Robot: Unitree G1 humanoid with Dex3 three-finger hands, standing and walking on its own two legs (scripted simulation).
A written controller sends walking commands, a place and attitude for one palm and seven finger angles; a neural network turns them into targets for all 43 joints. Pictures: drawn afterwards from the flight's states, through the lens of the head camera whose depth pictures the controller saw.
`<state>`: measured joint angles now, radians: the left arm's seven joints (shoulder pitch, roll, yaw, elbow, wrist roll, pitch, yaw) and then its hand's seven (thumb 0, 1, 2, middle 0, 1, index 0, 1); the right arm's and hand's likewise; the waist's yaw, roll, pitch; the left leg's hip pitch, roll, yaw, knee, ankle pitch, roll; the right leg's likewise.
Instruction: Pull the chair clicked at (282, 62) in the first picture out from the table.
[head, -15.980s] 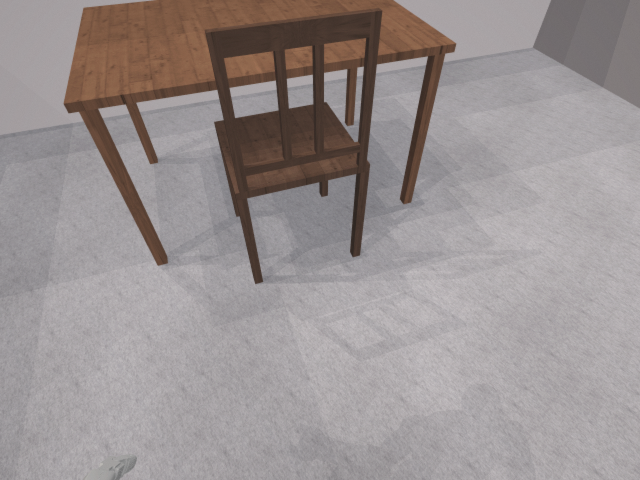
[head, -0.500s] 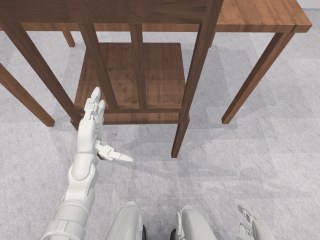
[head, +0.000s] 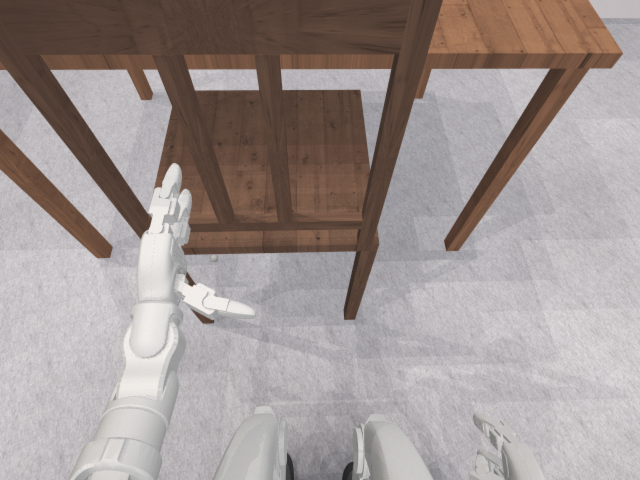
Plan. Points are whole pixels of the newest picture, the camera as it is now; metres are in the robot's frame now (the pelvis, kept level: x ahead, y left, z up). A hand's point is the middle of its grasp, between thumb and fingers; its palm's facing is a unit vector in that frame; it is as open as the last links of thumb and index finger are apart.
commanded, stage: aim the fingers beside a spindle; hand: left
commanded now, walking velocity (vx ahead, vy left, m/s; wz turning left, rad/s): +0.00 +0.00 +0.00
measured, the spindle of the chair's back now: (204, 156) +0.51 +0.16 +0.05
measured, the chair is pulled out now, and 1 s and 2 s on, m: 0.00 0.00 0.00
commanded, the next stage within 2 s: push the fingers through the gap in 1.88 s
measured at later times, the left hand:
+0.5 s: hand (214, 276) +0.36 +0.14 +0.01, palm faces +0.02 -1.00 -0.03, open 16.9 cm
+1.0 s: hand (201, 264) +0.36 +0.15 +0.04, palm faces +0.06 -1.00 -0.07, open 16.9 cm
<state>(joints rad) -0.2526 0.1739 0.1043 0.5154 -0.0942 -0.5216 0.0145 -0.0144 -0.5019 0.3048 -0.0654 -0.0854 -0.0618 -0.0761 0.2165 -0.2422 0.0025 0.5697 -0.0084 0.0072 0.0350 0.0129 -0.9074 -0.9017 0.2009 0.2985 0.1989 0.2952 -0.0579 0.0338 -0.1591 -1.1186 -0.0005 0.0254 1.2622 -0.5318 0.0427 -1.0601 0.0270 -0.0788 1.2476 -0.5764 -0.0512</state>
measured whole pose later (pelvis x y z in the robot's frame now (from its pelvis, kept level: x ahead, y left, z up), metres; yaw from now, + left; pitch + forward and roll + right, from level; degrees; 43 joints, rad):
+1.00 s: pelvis +0.00 +0.00 +0.00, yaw +0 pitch +22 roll -2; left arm -0.21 0.19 0.11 0.47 -0.11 -0.52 0.01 -0.01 -0.50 0.30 -0.06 -0.09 -0.06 -0.08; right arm 0.23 -0.24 0.01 0.57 -0.01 0.00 0.03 0.01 -0.91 -0.90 0.20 0.30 0.20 0.30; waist -0.05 0.04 -0.17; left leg -1.12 0.00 0.02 1.26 -0.53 0.04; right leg -1.06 0.03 -0.08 1.25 -0.57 -0.05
